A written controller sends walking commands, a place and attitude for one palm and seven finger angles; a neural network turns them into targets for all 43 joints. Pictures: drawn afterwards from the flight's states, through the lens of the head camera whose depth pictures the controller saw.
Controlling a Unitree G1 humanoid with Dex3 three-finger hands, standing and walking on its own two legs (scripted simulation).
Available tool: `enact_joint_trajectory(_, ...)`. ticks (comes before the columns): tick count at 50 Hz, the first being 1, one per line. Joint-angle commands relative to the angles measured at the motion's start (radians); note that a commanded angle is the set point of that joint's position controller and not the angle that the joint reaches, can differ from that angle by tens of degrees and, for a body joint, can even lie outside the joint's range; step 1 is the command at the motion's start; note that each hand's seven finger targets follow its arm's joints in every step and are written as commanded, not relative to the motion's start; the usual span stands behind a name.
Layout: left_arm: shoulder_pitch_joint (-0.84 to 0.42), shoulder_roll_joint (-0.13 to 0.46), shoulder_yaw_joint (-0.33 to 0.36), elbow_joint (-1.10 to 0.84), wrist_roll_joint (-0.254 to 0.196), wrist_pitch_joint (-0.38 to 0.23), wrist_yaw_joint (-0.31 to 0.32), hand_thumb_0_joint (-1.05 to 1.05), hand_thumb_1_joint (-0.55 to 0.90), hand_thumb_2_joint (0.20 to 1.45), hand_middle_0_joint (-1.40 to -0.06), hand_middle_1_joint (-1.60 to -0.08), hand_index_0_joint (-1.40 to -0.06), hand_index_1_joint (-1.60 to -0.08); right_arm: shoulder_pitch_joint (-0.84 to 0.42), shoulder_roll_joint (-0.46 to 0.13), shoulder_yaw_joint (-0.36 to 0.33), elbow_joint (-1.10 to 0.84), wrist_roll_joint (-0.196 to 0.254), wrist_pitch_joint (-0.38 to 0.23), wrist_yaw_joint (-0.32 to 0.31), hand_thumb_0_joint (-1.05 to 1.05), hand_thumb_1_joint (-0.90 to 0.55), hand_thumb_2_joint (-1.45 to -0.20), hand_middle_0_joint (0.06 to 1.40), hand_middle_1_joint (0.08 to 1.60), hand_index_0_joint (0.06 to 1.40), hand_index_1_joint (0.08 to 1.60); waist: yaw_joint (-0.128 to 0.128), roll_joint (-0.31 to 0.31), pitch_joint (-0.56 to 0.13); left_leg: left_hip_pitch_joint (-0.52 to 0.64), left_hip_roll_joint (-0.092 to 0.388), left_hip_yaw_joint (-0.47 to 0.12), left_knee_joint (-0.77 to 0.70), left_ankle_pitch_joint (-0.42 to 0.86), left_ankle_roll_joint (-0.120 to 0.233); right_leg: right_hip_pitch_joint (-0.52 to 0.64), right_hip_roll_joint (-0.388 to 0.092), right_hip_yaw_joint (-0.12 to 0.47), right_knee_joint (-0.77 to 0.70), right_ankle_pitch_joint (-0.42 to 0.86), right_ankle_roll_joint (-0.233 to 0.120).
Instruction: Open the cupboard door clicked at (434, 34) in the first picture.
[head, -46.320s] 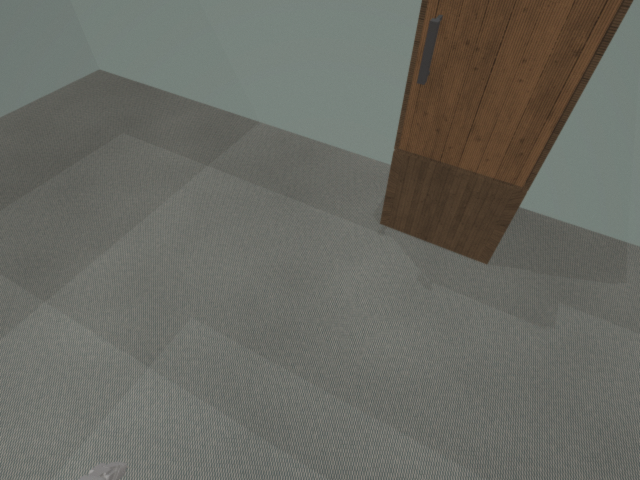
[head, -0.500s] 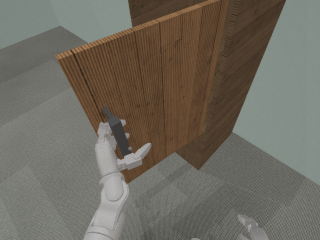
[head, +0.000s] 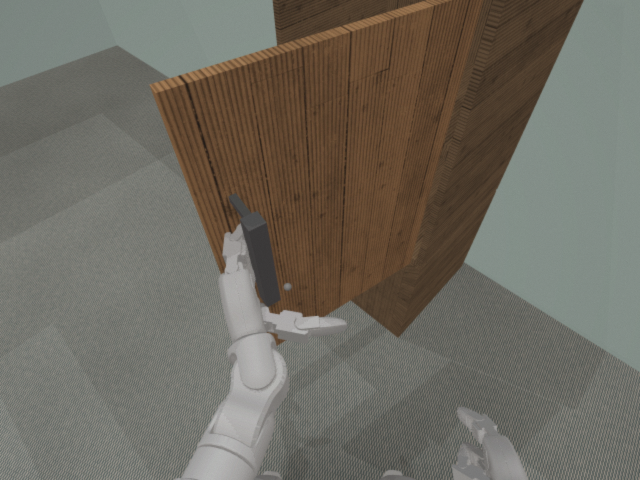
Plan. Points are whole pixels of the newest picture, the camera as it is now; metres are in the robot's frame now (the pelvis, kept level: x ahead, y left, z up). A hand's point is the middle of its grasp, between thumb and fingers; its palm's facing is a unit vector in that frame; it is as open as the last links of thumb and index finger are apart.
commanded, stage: slide the hand sideways off the handle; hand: left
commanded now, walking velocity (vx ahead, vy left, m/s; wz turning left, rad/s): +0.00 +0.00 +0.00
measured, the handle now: (254, 253) +0.39 +0.11 +0.07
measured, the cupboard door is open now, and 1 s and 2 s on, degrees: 78 79 79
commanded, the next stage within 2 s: draw the hand back to the body in 1.22 s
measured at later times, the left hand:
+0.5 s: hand (271, 319) +0.29 +0.07 +0.07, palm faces -0.10 -0.99 -0.01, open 16.4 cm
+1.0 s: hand (226, 354) +0.25 +0.12 +0.06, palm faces -0.05 -1.00 -0.06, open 16.3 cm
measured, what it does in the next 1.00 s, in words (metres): stands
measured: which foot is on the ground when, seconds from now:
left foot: down 0.00-1.00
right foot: down 0.00-1.00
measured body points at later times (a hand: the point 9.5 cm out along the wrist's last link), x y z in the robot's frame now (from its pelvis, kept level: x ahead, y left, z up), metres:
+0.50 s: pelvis +0.01 +0.01 +0.00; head +0.04 +0.00 +0.45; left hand +0.29 +0.13 +0.07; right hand +0.17 -0.21 -0.09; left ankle +0.02 +0.12 -0.69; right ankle +0.04 -0.10 -0.69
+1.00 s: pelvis +0.02 +0.00 -0.01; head +0.07 -0.02 +0.44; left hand +0.25 +0.18 +0.06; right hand +0.21 -0.22 -0.09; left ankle +0.02 +0.12 -0.69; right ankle +0.04 -0.11 -0.69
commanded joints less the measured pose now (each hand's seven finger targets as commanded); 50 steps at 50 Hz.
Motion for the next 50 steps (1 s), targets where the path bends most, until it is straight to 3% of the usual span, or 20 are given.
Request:
enact_joint_trajectory(1,-0.314,-0.037,0.007,-0.212,0.022,-0.032,0.045,0.0,-0.5,0.3,-0.15,-0.3,-0.15,-0.3,-0.077,-0.099,-0.037,-0.143,-0.004,-0.039,-0.006,0.0,-0.9,-0.9,0.2,0.3,0.2,0.3,-0.006,-0.094,-0.242,0.064,-0.014,-0.002,-0.139,0.123,0.01,0.155,0.011,0.011,-0.147,0.087,-0.01)
enact_joint_trajectory(2,-0.278,0.048,-0.189,-0.216,0.133,-0.066,-0.17,0.0,-0.5,0.3,-0.15,-0.3,-0.15,-0.3,-0.005,-0.132,-0.035,-0.114,0.001,-0.037,-0.006,0.0,-0.9,-0.9,0.2,0.3,0.2,0.3,-0.083,-0.155,-0.205,0.096,-0.009,0.002,-0.118,0.13,0.027,0.12,0.006,0.035,-0.139,0.159,-0.01)
enact_joint_trajectory(3,-0.337,0.12,-0.114,-0.273,0.098,-0.11,-0.28,0.0,-0.5,0.3,-0.15,-0.3,-0.15,-0.3,0.001,-0.131,-0.042,-0.147,0.013,-0.042,-0.013,0.0,-0.9,-0.9,0.2,0.3,0.2,0.3,-0.06,-0.128,-0.248,0.09,-0.012,-0.002,-0.111,0.152,0.033,0.146,-0.001,0.038,-0.127,0.203,-0.015)
enact_joint_trajectory(5,-0.354,0.122,-0.154,-0.337,0.055,-0.147,-0.445,0.0,-0.5,0.3,-0.15,-0.3,-0.15,-0.3,0.001,-0.132,-0.041,-0.169,0.03,-0.055,-0.022,0.0,-0.9,-0.9,0.2,0.3,0.2,0.3,-0.053,-0.035,-0.305,0.145,-0.012,-0.005,-0.11,0.177,0.031,0.153,-0.002,0.042,-0.106,0.226,-0.02)
enact_joint_trajectory(6,-0.331,0.107,-0.179,-0.315,0.012,-0.139,-0.524,0.0,-0.5,0.3,-0.15,-0.3,-0.15,-0.3,0.002,-0.134,-0.034,-0.18,0.046,-0.067,-0.025,0.0,-0.9,-0.9,0.2,0.3,0.2,0.3,-0.061,-0.024,-0.269,0.15,-0.014,-0.01,-0.118,0.149,0.033,0.14,0.002,0.038,-0.118,0.198,-0.018)
enact_joint_trajectory(8,-0.326,0.085,-0.143,-0.309,-0.12,-0.1,-0.615,0.0,-0.5,0.3,-0.15,-0.3,-0.15,-0.3,-0.008,-0.137,-0.023,-0.204,0.078,-0.089,-0.035,0.0,-0.9,-0.9,0.2,0.3,0.2,0.3,-0.057,-0.05,-0.228,0.142,-0.015,-0.025,-0.149,0.08,0.029,0.144,0.014,0.024,-0.151,0.112,-0.012)
enact_joint_trajectory(10,-0.274,0.068,-0.097,-0.29,-0.202,-0.06,-0.624,0.0,-0.5,0.3,-0.15,-0.3,-0.15,-0.3,-0.019,-0.139,-0.016,-0.209,0.094,-0.111,-0.038,0.0,-0.9,-0.9,0.2,0.3,0.2,0.3,-0.038,-0.065,-0.189,0.136,-0.013,-0.04,-0.174,0.051,0.02,0.134,0.02,0.004,-0.159,0.062,-0.012)
enact_joint_trajectory(12,-0.236,0.077,-0.055,-0.289,-0.219,-0.038,-0.592,0.0,-0.5,0.3,-0.15,-0.3,-0.15,-0.3,-0.014,-0.145,-0.016,-0.21,0.094,-0.123,-0.031,0.0,-0.9,-0.9,0.2,0.3,0.2,0.3,-0.024,-0.102,-0.173,0.123,-0.015,-0.043,-0.187,0.039,0.017,0.131,0.02,-0.005,-0.162,0.04,-0.007)
enact_joint_trajectory(14,-0.182,0.12,-0.02,-0.316,-0.186,-0.038,-0.556,0.0,-0.5,0.3,-0.15,-0.3,-0.15,-0.3,-0.009,-0.149,-0.021,-0.219,0.086,-0.13,-0.018,0.0,-0.9,-0.9,0.2,0.3,0.2,0.3,0.001,-0.088,-0.189,0.118,-0.016,-0.039,-0.183,0.074,0.014,0.144,0.018,-0.004,-0.144,0.061,-0.012)
enact_joint_trajectory(16,-0.114,0.119,-0.028,-0.374,-0.152,-0.05,-0.532,0.0,-0.5,0.3,-0.15,-0.3,-0.15,-0.3,0.003,-0.144,-0.028,-0.232,0.079,-0.133,-0.003,0.0,-0.9,-0.9,0.2,0.3,0.2,0.3,0.008,-0.083,-0.229,0.135,-0.013,-0.029,-0.167,0.135,0.014,0.154,0.014,-0.002,-0.125,0.116,-0.013)
enact_joint_trajectory(19,0.004,0.147,-0.025,-0.424,-0.117,-0.058,-0.522,0.0,-0.5,0.3,-0.15,-0.3,-0.15,-0.3,0.005,-0.144,-0.031,-0.254,0.075,-0.128,0.013,0.0,-0.9,-0.9,0.2,0.3,0.2,0.3,0.021,-0.076,-0.225,0.118,-0.01,-0.021,-0.155,0.167,0.012,0.164,0.015,0.002,-0.107,0.146,-0.018)
enact_joint_trajectory(20,0.016,0.137,-0.037,-0.431,-0.116,-0.055,-0.525,0.0,-0.5,0.3,-0.15,-0.3,-0.15,-0.3,0.001,-0.141,-0.029,-0.262,0.075,-0.126,0.015,0.0,-0.9,-0.9,0.2,0.3,0.2,0.3,0.014,-0.075,-0.193,0.107,-0.008,-0.016,-0.154,0.147,0.014,0.15,0.015,0.003,-0.112,0.133,-0.015)
enact_joint_trajectory(21,0.001,0.164,-0.02,-0.466,-0.113,-0.057,-0.525,0.0,-0.5,0.3,-0.15,-0.3,-0.15,-0.3,0.002,-0.143,-0.03,-0.264,0.075,-0.124,0.014,0.0,-0.9,-0.9,0.2,0.3,0.2,0.3,0.013,-0.068,-0.197,0.098,-0.01,-0.015,-0.15,0.134,0.014,0.153,0.014,0.009,-0.11,0.125,-0.015)
enact_joint_trajectory(24,0.081,0.201,0.017,-0.514,-0.117,-0.046,-0.529,0.0,-0.5,0.3,-0.15,-0.3,-0.15,-0.3,0.002,-0.142,-0.028,-0.281,0.074,-0.118,0.006,0.0,-0.9,-0.9,0.2,0.3,0.2,0.3,0.027,-0.067,-0.193,0.085,-0.013,-0.009,-0.146,0.146,0.016,0.174,0.018,0.014,-0.109,0.142,-0.017)
enact_joint_trajectory(27,0.105,0.206,0.027,-0.55,-0.132,-0.038,-0.539,0.0,-0.5,0.3,-0.15,-0.3,-0.15,-0.3,0.001,-0.138,-0.024,-0.285,0.077,-0.117,-0.001,0.0,-0.9,-0.9,0.2,0.3,0.2,0.3,0.013,-0.062,-0.175,0.083,-0.012,-0.009,-0.137,0.136,0.015,0.16,0.019,0.013,-0.108,0.142,-0.012)
enact_joint_trajectory(29,0.135,0.217,0.039,-0.599,-0.142,-0.041,-0.546,0.0,-0.5,0.3,-0.15,-0.3,-0.15,-0.3,0.002,-0.137,-0.025,-0.288,0.076,-0.124,-0.007,0.0,-0.9,-0.9,0.2,0.3,0.2,0.3,0.017,-0.054,-0.206,0.087,-0.014,-0.008,-0.125,0.167,0.017,0.179,0.02,0.018,-0.101,0.175,-0.013)
enact_joint_trajectory(33,0.244,0.239,0.062,-0.641,-0.164,-0.047,-0.575,0.0,-0.5,0.3,-0.15,-0.3,-0.15,-0.3,0.015,-0.138,-0.025,-0.289,0.079,-0.137,-0.012,0.0,-0.9,-0.9,0.2,0.3,0.2,0.3,0.011,-0.074,-0.2,0.077,-0.015,-0.007,-0.11,0.189,0.016,0.184,0.021,0.016,-0.093,0.219,-0.007)
enact_joint_trajectory(40,0.343,0.267,0.081,-0.709,-0.189,-0.051,-0.639,0.0,-0.5,0.3,-0.15,-0.3,-0.15,-0.3,0.018,-0.14,-0.028,-0.296,0.083,-0.162,-0.021,0.0,-0.9,-0.9,0.2,0.3,0.2,0.3,0.006,-0.034,-0.196,0.061,-0.021,-0.007,-0.082,0.209,0.018,0.173,0.017,0.022,-0.079,0.246,-0.004)
enact_joint_trajectory(45,0.396,0.334,0.17,-0.7,-0.215,-0.049,-0.661,0.0,-0.5,0.3,-0.15,-0.3,-0.15,-0.3,0.019,-0.149,-0.029,-0.296,0.084,-0.169,-0.034,0.0,-0.9,-0.9,0.2,0.3,0.2,0.3,0.009,-0.091,-0.18,0.009,-0.026,-0.003,-0.063,0.163,0.021,0.181,0.016,0.041,-0.093,0.205,0.004)
enact_joint_trajectory(50,0.446,0.342,0.193,-0.74,-0.248,-0.065,-0.699,0.0,-0.5,0.3,-0.15,-0.3,-0.15,-0.3,0.022,-0.148,-0.03,-0.301,0.09,-0.184,-0.039,0.0,-0.9,-0.9,0.2,0.3,0.2,0.3,0.009,-0.044,-0.194,0.01,-0.029,0.003,-0.051,0.18,0.021,0.192,0.014,0.048,-0.091,0.226,0.005)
